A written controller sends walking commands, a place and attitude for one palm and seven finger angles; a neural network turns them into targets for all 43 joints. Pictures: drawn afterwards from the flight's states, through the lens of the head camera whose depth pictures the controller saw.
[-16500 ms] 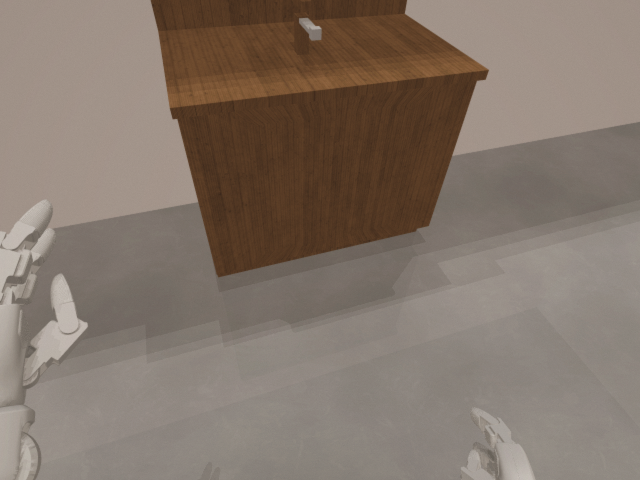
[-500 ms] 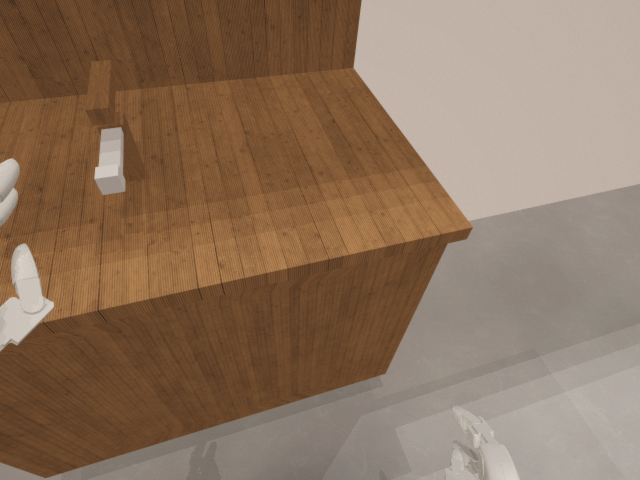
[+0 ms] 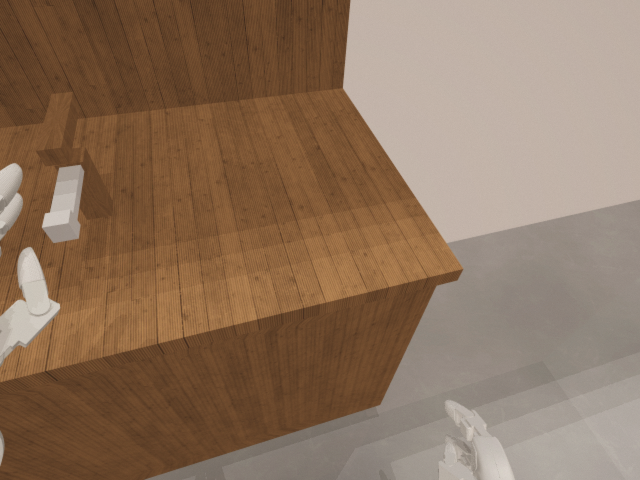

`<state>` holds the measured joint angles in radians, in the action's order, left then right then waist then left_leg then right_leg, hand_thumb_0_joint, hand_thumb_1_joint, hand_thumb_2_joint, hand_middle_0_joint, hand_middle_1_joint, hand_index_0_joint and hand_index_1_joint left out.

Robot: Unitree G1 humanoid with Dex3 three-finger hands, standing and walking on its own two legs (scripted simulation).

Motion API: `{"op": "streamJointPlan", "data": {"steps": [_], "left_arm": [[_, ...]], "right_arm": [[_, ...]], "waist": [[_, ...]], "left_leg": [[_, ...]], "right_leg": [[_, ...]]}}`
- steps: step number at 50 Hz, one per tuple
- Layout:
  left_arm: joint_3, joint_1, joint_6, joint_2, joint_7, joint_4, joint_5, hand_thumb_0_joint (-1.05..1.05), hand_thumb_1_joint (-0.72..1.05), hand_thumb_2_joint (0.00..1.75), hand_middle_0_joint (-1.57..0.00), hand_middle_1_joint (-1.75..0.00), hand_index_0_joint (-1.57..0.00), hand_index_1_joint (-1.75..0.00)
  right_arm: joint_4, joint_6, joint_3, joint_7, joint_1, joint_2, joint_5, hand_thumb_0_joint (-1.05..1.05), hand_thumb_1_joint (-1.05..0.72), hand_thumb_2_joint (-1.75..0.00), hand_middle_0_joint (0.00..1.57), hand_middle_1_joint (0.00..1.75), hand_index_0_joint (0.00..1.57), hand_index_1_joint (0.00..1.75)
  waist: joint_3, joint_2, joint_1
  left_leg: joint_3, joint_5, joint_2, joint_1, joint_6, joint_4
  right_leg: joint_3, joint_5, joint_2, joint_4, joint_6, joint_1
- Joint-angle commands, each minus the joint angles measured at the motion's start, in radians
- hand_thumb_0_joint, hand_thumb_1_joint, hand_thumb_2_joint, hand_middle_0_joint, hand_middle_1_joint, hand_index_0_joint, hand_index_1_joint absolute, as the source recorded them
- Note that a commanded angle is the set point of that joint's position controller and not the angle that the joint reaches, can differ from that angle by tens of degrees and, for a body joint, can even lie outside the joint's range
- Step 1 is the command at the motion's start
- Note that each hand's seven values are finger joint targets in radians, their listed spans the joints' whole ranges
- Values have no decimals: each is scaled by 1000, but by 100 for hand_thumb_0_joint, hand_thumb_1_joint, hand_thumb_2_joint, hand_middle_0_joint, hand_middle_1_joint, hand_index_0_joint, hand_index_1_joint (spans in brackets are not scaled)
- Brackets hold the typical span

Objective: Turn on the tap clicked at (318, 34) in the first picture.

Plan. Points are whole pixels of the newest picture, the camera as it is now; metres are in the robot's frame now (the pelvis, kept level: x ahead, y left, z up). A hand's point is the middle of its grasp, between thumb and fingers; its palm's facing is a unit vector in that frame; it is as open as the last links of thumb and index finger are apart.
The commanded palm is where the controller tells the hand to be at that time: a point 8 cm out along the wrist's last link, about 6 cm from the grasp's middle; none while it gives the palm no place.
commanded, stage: come to a stop and stand still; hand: left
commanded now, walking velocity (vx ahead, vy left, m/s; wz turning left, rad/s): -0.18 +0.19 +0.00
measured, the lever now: (62, 226) +0.36 +0.35 +0.12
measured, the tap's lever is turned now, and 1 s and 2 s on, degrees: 0 0 0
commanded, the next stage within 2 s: look again from close up in 1.24 s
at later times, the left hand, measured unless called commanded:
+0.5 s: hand (87, 281) +0.25 +0.24 +0.18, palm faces +0.45 -0.83 -0.32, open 7.5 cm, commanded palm +0.19 +0.28 +0.19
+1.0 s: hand (66, 279) +0.26 +0.28 +0.15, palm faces +0.35 -0.85 -0.41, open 7.5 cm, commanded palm +0.19 +0.30 +0.19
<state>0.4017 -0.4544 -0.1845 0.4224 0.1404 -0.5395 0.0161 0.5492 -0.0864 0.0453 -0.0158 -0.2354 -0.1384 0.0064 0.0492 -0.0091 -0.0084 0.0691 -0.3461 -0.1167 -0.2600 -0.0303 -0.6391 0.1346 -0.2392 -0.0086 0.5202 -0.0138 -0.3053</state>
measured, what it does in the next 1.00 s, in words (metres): steps on the spot: left foot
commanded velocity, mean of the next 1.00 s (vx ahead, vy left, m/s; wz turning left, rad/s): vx -0.03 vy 0.02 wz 0.00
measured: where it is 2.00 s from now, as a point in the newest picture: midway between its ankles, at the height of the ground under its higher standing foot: outside the picture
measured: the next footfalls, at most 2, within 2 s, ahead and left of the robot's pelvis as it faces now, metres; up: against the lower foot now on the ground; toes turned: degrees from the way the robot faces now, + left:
left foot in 0.22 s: +0.10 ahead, +0.10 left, +0.00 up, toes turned +4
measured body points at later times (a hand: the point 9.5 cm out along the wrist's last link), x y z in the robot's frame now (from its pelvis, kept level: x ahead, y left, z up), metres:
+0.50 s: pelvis +0.03 -0.01 +0.01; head +0.04 +0.01 +0.46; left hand +0.22 +0.28 +0.19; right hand +0.22 -0.22 -0.06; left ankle +0.06 +0.10 -0.73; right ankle +0.06 -0.11 -0.73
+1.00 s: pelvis +0.05 +0.02 +0.01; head +0.09 +0.05 +0.45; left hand +0.24 +0.32 +0.17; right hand +0.19 -0.23 -0.08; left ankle +0.06 +0.10 -0.73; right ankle +0.06 -0.11 -0.73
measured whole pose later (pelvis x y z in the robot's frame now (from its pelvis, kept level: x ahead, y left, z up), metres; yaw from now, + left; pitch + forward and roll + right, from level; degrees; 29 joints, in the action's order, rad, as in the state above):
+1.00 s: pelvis +0.05 +0.02 +0.01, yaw +3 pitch +1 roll -1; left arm 0.36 -0.43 -0.30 0.47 0.10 -0.40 0.09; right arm 0.62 -0.16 0.01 0.02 -0.28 -0.26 0.01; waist 0.08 0.05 -0.01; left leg 0.06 -0.26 0.02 -0.32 0.05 -0.55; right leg 0.13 -0.26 -0.05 0.52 0.01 -0.28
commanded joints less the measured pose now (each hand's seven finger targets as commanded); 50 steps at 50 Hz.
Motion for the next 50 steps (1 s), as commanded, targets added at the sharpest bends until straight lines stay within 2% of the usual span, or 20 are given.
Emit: {"op": "streamJointPlan", "data": {"steps": [1, 3, 5, 6, 9, 13, 16, 22, 25, 29, 30, 31, 32, 33, 34, 35, 39, 43, 45, 50], "left_arm": [[117, 141, -42, 171, 33, -159, 8, 0, 90, 90, -20, -30, -20, -30], [82, 104, -48, 133, 31, -189, 13, 0, 90, 90, -20, -30, -20, -30], [125, 71, -55, 168, 47, -227, 11, 0, 90, 90, -20, -30, -20, -30], [111, 66, -61, 143, 53, -255, 12, 0, 90, 90, -20, -30, -20, -30], [110, 70, -62, 136, 65, -258, 19, 0, 90, 90, -20, -30, -20, -30], [81, 70, -53, 104, 55, -190, 13, 0, 90, 90, -20, -30, -20, -30], [47, 93, -57, 84, 50, -164, 4, 0, 90, 90, -20, -30, -20, -30], [11, 94, -21, 71, 51, -179, 14, 0, 90, 90, -20, -30, -20, -30], [47, 94, -13, 115, 52, -202, 22, 0, 90, 90, -20, -30, -20, -30], [40, 87, -7, 92, 47, -157, 24, 0, 90, 90, -20, -30, -20, -30], [272, 1038, -176, 879, 29, -459, 12, 0, 90, 90, -20, -30, -20, -30], [240, 639, -98, 332, 19, -7, -7, 0, 90, 90, -20, -30, -20, -30], [159, 492, -72, 287, 11, 135, 14, 0, 90, 90, -20, -30, -20, -30], [204, 468, -89, 350, 2, 97, 18, 0, 90, 90, -20, -30, -20, -30], [120, 367, -105, 266, -18, 89, 41, 0, 90, 90, -20, -30, -20, -30], [60, 264, -106, 173, -29, 118, 56, 0, 90, 90, -20, -30, -20, -30], [48, 27, -147, 158, -23, -23, 92, 0, 90, 90, -20, -30, -20, -30], [148, 74, -186, 244, -2, -65, 94, 0, 90, 90, -20, -30, -20, -30], [187, 150, -194, 305, 2, -106, 91, 0, 90, 90, -20, -30, -20, -30], [131, 145, -189, 265, -7, -168, 87, 0, 90, 90, -20, -30, -20, -30]], "right_arm": [[-123, -44, -69, -16, 121, -154, -5, 0, -90, -90, 20, 30, 20, 30], [-100, -45, -75, -7, 123, -168, 7, 0, -90, -90, 20, 30, 20, 30], [-85, -32, -56, -18, 156, -150, 2, 0, -90, -90, 20, 30, 20, 30], [-93, -29, -48, -24, 159, -134, -4, 0, -90, -90, 20, 30, 20, 30], [-97, -36, -66, -40, 137, -148, -7, 0, -90, -90, 20, 30, 20, 30], [-112, -43, -68, -51, 139, -178, 0, 0, -90, -90, 20, 30, 20, 30], [-109, -58, -69, -53, 129, -179, -3, 0, -90, -90, 20, 30, 20, 30], [-113, -52, -68, -48, 128, -177, -6, 0, -90, -90, 20, 30, 20, 30], [-113, -41, -65, -54, 144, -180, -7, 0, -90, -90, 20, 30, 20, 30], [-120, -32, -58, -54, 138, -171, -5, 0, -90, -90, 20, 30, 20, 30], [-230, -10, 98, -124, 0, -216, 72, 0, -90, -90, 20, 30, 20, 30], [-176, -56, -31, -101, 0, -102, 50, 0, -90, -90, 20, 30, 20, 30], [-125, -58, -28, -60, 56, -185, 4, 0, -90, -90, 20, 30, 20, 30], [-141, -68, -62, -35, 46, -232, -16, 0, -90, -90, 20, 30, 20, 30], [-147, -80, -57, -13, 47, -218, -12, 0, -90, -90, 20, 30, 20, 30], [-129, -87, -55, 7, 67, -210, 1, 0, -90, -90, 20, 30, 20, 30], [-149, -125, -73, 57, 18, -228, 9, 0, -90, -90, 20, 30, 20, 30], [-117, -134, -74, 46, 49, -236, -3, 0, -90, -90, 20, 30, 20, 30], [-108, -130, -74, 40, 82, -239, 1, 0, -90, -90, 20, 30, 20, 30], [-88, -151, -77, 46, 59, -232, 13, 0, -90, -90, 20, 30, 20, 30]], "waist": [[-174, 210, -15], [-121, 159, -3], [-135, 80, -7], [-151, 101, -7], [-154, 84, 1], [-102, -208, -11], [-136, -140, -14], [-180, -5, -4], [-155, -36, -5], [-136, -45, -10], [-39, -256, 61], [-82, -68, 0], [-71, -35, -6], [-118, 2, -15], [-138, 33, -18], [-173, -6, -20], [-151, 62, -42], [-130, 40, -26], [-154, -19, -18], [-243, -147, -23]], "left_leg": [[-24, -220, 73, -341, 17, -424], [-92, -135, 36, -313, 9, -445], [-68, -123, 29, -161, 16, -226], [-41, -68, 50, -112, 18, -123], [-6, 153, 97, 51, 12, 112], [-214, 238, -57, -81, 66, 290], [-187, 257, -56, -90, 69, 277], [-83, 207, 38, -16, 25, 185], [-95, 184, 35, -8, 27, 222], [-106, 151, 23, -43, 34, 274], [-115, -15, 73, -178, 78, 281], [-123, 7, -37, -79, 64, 225], [-80, 50, 26, -29, 50, 223], [-74, 41, 45, -42, 37, 176], [-77, 40, 64, -38, 44, 146], [-71, 55, 58, 13, 44, 153], [-91, 162, 78, -12, 44, 130], [-126, 206, 68, -40, 38, 183], [-142, 212, 63, -23, 38, 196], [-173, 455, 40, 57, 24, 185]], "right_leg": [[-522, 56, -370, -241, -197, 302], [-464, 115, -371, -225, -207, 212], [-306, 287, -324, -156, -169, 130], [-234, 283, -288, -145, -145, 138], [-192, 123, -229, -120, -73, 78], [-96, 0, -41, 14, 6, 119], [-104, 71, -42, -16, 3, 194], [-172, 165, -108, -145, -22, 182], [-156, 114, -94, -159, -20, 160], [-145, 111, -62, -166, -5, 196], [-119, -79, -13, -86, 67, 172], [-118, -205, -97, -83, 13, 11], [-130, -102, -69, -144, -10, 29], [-179, -31, -93, -167, -28, 47], [-214, -11, -126, -175, -39, 55], [-205, -4, -127, -151, -45, 60], [-179, 136, -152, -128, -41, 77], [-138, 159, -122, -88, -18, 91], [-133, 141, -118, -65, -18, 101], [-100, 179, -102, -9, -11, 140]]}}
